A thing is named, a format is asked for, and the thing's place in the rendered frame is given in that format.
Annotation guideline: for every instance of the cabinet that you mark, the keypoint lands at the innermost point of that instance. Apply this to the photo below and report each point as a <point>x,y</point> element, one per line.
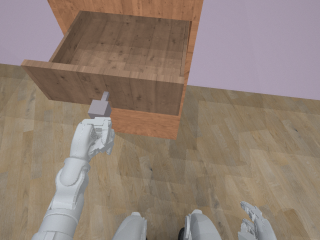
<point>132,121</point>

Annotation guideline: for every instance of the handle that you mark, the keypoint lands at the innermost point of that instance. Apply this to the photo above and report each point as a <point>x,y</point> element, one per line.
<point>100,108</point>

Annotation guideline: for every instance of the drawer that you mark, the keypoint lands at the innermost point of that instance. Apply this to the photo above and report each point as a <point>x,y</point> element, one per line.
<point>139,60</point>

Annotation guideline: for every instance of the robot left hand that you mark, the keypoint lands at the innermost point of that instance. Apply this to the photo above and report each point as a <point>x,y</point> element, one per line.
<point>90,131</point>

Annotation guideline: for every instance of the robot right thigh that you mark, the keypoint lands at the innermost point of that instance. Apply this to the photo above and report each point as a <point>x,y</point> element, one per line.
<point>199,227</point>

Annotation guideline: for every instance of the robot left forearm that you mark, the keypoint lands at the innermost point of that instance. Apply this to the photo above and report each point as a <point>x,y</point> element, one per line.
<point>64,211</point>

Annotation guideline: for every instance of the robot right hand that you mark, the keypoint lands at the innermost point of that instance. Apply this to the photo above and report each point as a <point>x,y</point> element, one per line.
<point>260,230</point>

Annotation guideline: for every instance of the left robot shin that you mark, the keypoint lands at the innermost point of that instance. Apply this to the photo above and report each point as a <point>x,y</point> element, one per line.
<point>135,214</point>

